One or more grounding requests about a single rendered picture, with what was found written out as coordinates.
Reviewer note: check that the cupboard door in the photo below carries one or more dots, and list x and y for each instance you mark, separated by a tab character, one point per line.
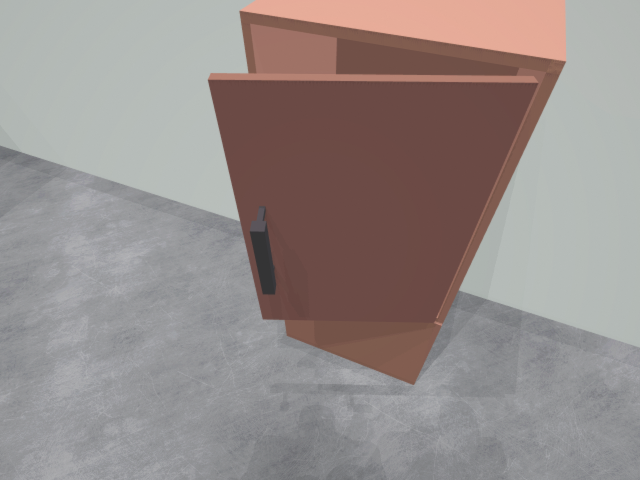
373	184

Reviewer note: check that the handle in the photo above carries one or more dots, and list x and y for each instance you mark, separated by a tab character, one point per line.
262	252

